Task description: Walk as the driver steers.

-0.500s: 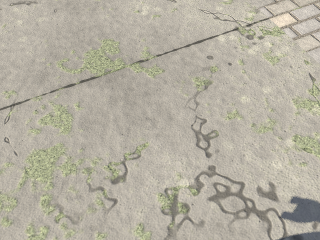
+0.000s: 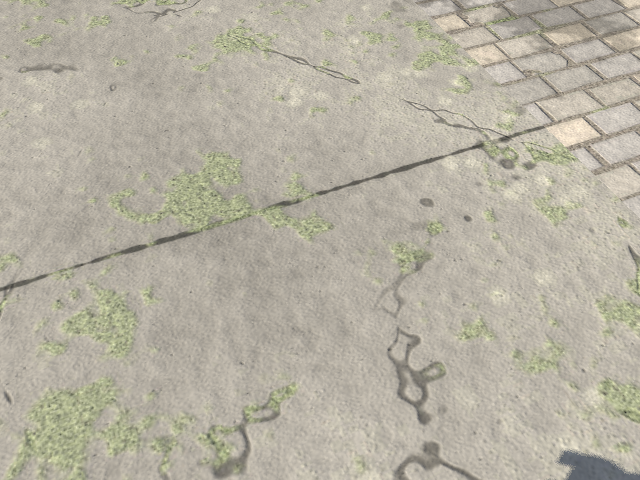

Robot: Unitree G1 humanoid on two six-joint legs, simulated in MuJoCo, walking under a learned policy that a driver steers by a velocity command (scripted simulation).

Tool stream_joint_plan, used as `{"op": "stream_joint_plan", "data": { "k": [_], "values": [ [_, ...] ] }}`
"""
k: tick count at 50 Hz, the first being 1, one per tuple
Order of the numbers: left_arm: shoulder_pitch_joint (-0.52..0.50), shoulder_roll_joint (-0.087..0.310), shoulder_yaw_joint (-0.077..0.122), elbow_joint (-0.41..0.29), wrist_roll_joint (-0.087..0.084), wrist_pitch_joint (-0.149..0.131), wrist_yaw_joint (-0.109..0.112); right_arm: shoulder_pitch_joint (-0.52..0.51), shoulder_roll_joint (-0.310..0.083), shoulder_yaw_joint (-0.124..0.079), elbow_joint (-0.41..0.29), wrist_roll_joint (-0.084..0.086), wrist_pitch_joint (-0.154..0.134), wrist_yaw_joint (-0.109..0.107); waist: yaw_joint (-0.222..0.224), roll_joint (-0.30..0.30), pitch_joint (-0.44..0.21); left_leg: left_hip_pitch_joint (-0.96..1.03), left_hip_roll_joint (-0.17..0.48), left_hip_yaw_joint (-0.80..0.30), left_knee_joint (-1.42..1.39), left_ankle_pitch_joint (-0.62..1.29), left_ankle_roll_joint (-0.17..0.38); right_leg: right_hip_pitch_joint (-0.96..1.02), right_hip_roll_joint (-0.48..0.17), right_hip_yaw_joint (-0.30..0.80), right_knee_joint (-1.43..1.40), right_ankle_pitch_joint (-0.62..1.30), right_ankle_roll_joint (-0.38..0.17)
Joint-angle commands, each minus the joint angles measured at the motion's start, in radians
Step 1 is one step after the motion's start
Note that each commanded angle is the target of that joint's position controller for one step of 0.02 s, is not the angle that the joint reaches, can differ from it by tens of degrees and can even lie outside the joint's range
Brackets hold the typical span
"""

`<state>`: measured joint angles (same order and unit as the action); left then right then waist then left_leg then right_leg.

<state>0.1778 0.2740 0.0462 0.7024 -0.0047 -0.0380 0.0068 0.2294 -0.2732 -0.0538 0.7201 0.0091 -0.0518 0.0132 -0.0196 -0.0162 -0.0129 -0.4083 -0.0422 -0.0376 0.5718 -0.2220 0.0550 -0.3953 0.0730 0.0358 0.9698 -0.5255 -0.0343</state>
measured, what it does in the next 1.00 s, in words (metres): walks ahead, turning left: right foot, then left foot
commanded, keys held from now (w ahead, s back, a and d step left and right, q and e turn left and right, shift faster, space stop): w+q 0.78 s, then w+e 0.22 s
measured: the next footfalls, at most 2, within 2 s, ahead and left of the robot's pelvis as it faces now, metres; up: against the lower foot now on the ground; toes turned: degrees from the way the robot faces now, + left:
right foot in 0.24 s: +0.16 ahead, -0.14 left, +0.00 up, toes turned +12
left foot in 0.74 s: +0.39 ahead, +0.20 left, +0.00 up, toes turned +29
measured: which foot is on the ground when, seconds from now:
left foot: down 0.00-0.24, up 0.26-0.72, down 0.74-1.00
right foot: up 0.00-0.22, down 0.24-0.74, up 0.76-1.00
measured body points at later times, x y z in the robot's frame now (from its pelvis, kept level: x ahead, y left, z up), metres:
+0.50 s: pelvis +0.16 -0.03 +0.01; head +0.18 -0.05 +0.46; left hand +0.12 +0.25 -0.09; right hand +0.41 -0.23 -0.08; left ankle +0.20 +0.16 -0.64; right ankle +0.13 -0.15 -0.73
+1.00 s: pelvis +0.40 +0.13 +0.01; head +0.42 +0.14 +0.46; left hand +0.39 +0.44 -0.09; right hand +0.61 -0.06 -0.09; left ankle +0.35 +0.18 -0.73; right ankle +0.57 +0.01 -0.64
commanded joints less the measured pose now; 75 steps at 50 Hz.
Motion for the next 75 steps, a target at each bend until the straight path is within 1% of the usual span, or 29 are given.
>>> {"op": "stream_joint_plan", "data": {
  "k": [1, 5, 11, 12, 13, 14, 15, 17, 20, 31, 34, 36, 37, 38, 39, 40, 42, 48, 52, 58, 63, 64, 65, 66, 67, 68, 69, 70, 75],
  "values": [
    [-0.077, 0.111, 0.034, -0.110, 0.001, -0.038, -0.014, 0.053, -0.152, -0.043, -0.067, 0.002, -0.010, -0.018, -0.011, 0.109, -0.029, 0.274, 0.292, -0.518, -0.341, -0.300, 0.206, -0.329, -0.096, 0.067, 0.046, 0.052, 0.003],
    [-0.070, 0.046, 0.017, -0.094, 0.008, -0.057, -0.023, 0.011, -0.176, -0.055, -0.102, 0.005, 0.020, -0.034, 0.003, 0.156, -0.056, 0.105, 0.160, -0.319, -0.329, -0.129, 0.165, -0.058, -0.037, -0.024, -0.226, 0.168, 0.043],
    [-0.006, 0.081, 0.037, -0.076, -0.018, -0.072, -0.020, 0.043, -0.152, -0.050, -0.117, 0.016, 0.040, -0.033, 0.049, 0.162, -0.057, -0.006, 0.123, -0.375, -0.230, -0.290, 0.107, 0.216, -0.028, -0.020, -0.509, 0.333, 0.040],
    [0.071, 0.107, 0.049, -0.061, -0.016, -0.073, -0.011, 0.028, -0.114, -0.040, -0.127, 0.014, 0.036, -0.031, 0.086, 0.141, -0.070, -0.095, 0.095, -0.352, -0.145, -0.330, 0.067, 0.337, -0.095, 0.026, -0.529, 0.308, 0.018],
    [0.206, 0.169, 0.065, -0.043, 0.002, -0.072, 0.003, 0.012, -0.021, -0.013, -0.146, 0.009, 0.028, -0.028, 0.132, -0.003, -0.116, -0.240, 0.014, -0.239, 0.140, -0.379, 0.003, 0.491, -0.303, 0.247, -0.614, 0.128, -0.047],
    [0.245, 0.265, 0.088, -0.022, 0.036, -0.064, -0.005, -0.002, -0.018, -0.010, -0.213, 0.030, 0.011, -0.027, 0.103, -0.241, -0.059, -0.474, -0.044, -0.127, 0.359, -0.383, -0.009, 0.501, -0.493, 0.647, -0.765, -0.188, -0.166],
    [0.190, 0.228, 0.081, -0.034, 0.024, -0.071, -0.006, 0.012, -0.092, -0.027, -0.201, 0.029, 0.001, -0.025, 0.077, -0.200, 0.011, -0.534, 0.050, -0.141, 0.511, -0.307, -0.016, 0.453, -0.510, 0.684, -0.782, -0.272, -0.206],
    [0.133, 0.126, 0.052, -0.045, 0.005, -0.074, -0.002, 0.028, -0.123, -0.043, -0.153, 0.013, 0.006, -0.016, 0.061, -0.109, 0.047, -0.526, 0.076, -0.126, 0.590, -0.145, -0.027, 0.413, -0.401, 0.440, -0.764, -0.048, -0.145],
    [0.112, 0.101, 0.041, -0.023, 0.020, -0.076, 0.000, -0.009, -0.086, -0.038, -0.152, 0.011, 0.006, -0.001, 0.055, -0.093, 0.059, -0.468, 0.107, -0.093, 0.612, 0.018, -0.048, 0.349, -0.325, 0.192, -0.789, 0.302, -0.111],
    [0.205, 0.171, 0.051, 0.096, -0.004, -0.050, 0.009, -0.275, -0.020, -0.003, -0.236, 0.020, 0.004, 0.055, 0.126, -0.064, 0.124, -0.349, 0.103, 0.068, 0.144, 0.196, -0.032, 0.428, -0.342, -0.121, -0.776, 0.632, -0.096],
    [0.199, 0.216, 0.062, 0.106, -0.015, -0.035, 0.014, -0.249, -0.060, -0.021, -0.245, 0.016, 0.006, 0.065, 0.072, -0.103, 0.069, -0.185, 0.029, 0.145, 0.082, 0.074, 0.033, 0.479, -0.352, -0.188, -0.639, 1.088, -0.070],
    [0.185, 0.240, 0.069, 0.103, -0.020, -0.024, 0.025, -0.018, -0.137, -0.064, -0.194, 0.016, 0.015, 0.055, -0.070, -0.110, -0.070, 0.146, -0.047, 0.167, 0.010, 0.085, 0.102, 0.423, -0.332, -0.229, -0.333, 1.321, -0.041],
    [0.183, 0.224, 0.061, 0.083, -0.014, -0.032, 0.029, 0.155, -0.198, -0.096, -0.153, 0.017, 0.026, 0.033, -0.156, -0.055, -0.155, 0.459, -0.005, 0.056, -0.013, 0.120, 0.145, 0.200, -0.298, -0.229, -0.067, 1.121, -0.006],
    [0.274, 0.062, 0.011, 0.022, 0.035, -0.053, 0.012, 0.155, -0.313, -0.108, -0.147, 0.021, 0.023, 0.016, -0.038, 0.249, -0.250, 0.834, 0.284, -0.472, -0.038, 0.063, 0.302, -0.261, -0.119, -0.187, 0.318, 0.055, 0.050],
    [0.210, 0.124, 0.012, -0.001, 0.006, -0.096, -0.003, 0.209, -0.266, -0.091, -0.173, 0.013, 0.010, 0.016, -0.099, 0.200, -0.455, 0.898, 0.394, -0.838, -0.218, -0.112, 0.395, -0.365, -0.054, 0.063, 0.480, -0.064, 0.048],
    [0.118, 0.175, 0.029, -0.017, -0.040, -0.109, -0.012, 0.182, -0.192, -0.070, -0.143, -0.001, 0.000, 0.020, -0.115, 0.129, -0.316, 0.805, 0.365, -0.667, -0.253, -0.066, 0.322, -0.439, -0.116, 0.079, 0.470, 0.045, 0.034],
    [0.090, 0.152, 0.020, -0.007, -0.022, -0.107, 0.000, 0.038, -0.125, -0.045, -0.145, 0.004, -0.011, 0.020, -0.025, 0.016, -0.113, 0.467, 0.291, -0.401, -0.265, 0.155, 0.249, -0.355, -0.203, 0.041, 0.316, 0.183, 0.028],
    [0.109, 0.095, 0.016, 0.017, -0.005, -0.035, 0.004, 0.002, -0.117, -0.036, -0.071, -0.016, -0.056, 0.018, 0.043, 0.056, 0.007, 0.189, 0.232, -0.119, -0.398, 0.393, 0.218, -0.261, -0.244, 0.031, 0.124, 0.365, 0.068],
    [0.003, 0.076, 0.010, -0.001, -0.011, -0.042, -0.011, 0.020, -0.119, -0.031, -0.034, -0.019, -0.057, 0.005, -0.003, 0.059, 0.043, 0.224, 0.185, 0.019, -0.420, 0.362, 0.149, -0.266, -0.206, 0.023, -0.135, 0.635, 0.051],
    [-0.155, 0.056, -0.001, -0.075, -0.018, -0.050, -0.053, 0.095, -0.152, -0.040, 0.030, -0.006, -0.038, -0.005, -0.071, 0.045, 0.097, 0.447, 0.272, 0.060, -0.397, 0.369, 0.127, -0.348, -0.161, -0.003, -0.349, 0.629, 0.004],
    [-0.025, 0.121, 0.032, -0.097, -0.009, -0.039, -0.072, 0.061, -0.204, -0.054, 0.027, -0.001, 0.005, -0.033, 0.035, 0.108, -0.037, 0.537, 0.276, 0.127, -0.072, 0.994, 0.068, -0.112, -0.038, -0.128, -0.370, 0.363, -0.080],
    [0.127, 0.171, 0.060, -0.066, -0.011, -0.037, -0.062, 0.050, -0.198, -0.049, 0.021, 0.001, 0.010, -0.041, 0.119, 0.086, -0.118, 0.442, 0.240, 0.164, 0.140, 0.983, 0.034, 0.120, -0.009, -0.119, -0.430, 0.430, -0.119],
    [0.280, 0.265, 0.088, -0.046, -0.011, -0.027, -0.043, 0.078, -0.151, -0.027, -0.005, -0.022, -0.002, -0.047, 0.165, -0.050, -0.240, 0.190, 0.183, 0.184, 0.469, 0.618, -0.007, 0.444, -0.190, 0.153, -0.430, 0.510, -0.195],
    [0.247, 0.305, 0.091, -0.064, -0.022, -0.035, -0.044, 0.167, -0.039, 0.011, -0.038, -0.032, -0.033, -0.024, 0.069, -0.290, -0.360, -0.241, -0.058, 0.068, 0.832, -0.304, -0.076, 0.780, -0.416, 0.733, -0.563, 0.366, -0.412],
    [0.272, 0.214, 0.069, -0.068, -0.018, -0.033, -0.043, 0.090, -0.145, -0.009, -0.038, -0.007, -0.071, -0.002, 0.142, -0.150, -0.396, -0.352, 0.004, -0.109, 0.879, -0.301, -0.050, 0.818, -0.396, 0.753, -0.632, 0.255, -0.369],
    [0.238, 0.177, 0.059, -0.072, -0.009, -0.033, -0.037, -0.005, -0.159, -0.011, -0.074, 0.027, -0.087, 0.007, 0.144, -0.093, -0.254, -0.397, 0.047, -0.092, 0.843, -0.234, -0.035, 0.710, -0.361, 0.597, -0.640, 0.281, -0.319],
    [0.174, 0.171, 0.056, -0.082, -0.008, -0.033, -0.037, -0.040, -0.139, -0.004, -0.087, 0.015, -0.094, 0.004, 0.097, 0.031, -0.139, -0.379, 0.089, -0.075, 0.740, -0.173, -0.033, 0.541, -0.322, 0.492, -0.654, 0.387, -0.290],
    [0.118, 0.142, 0.047, -0.095, -0.008, -0.034, -0.034, -0.055, -0.148, -0.012, -0.086, -0.010, -0.090, -0.004, 0.064, 0.054, -0.091, -0.326, 0.120, -0.067, 0.645, -0.139, -0.042, 0.426, -0.290, 0.420, -0.670, 0.490, -0.274],
    [0.055, 0.173, 0.053, -0.104, 0.003, -0.031, -0.010, -0.026, -0.107, -0.006, -0.087, -0.031, -0.042, -0.022, -0.008, -0.006, -0.003, -0.191, 0.109, -0.011, 0.417, -0.062, -0.129, 0.136, -0.209, 0.240, -0.705, 0.914, -0.269]
  ]
}}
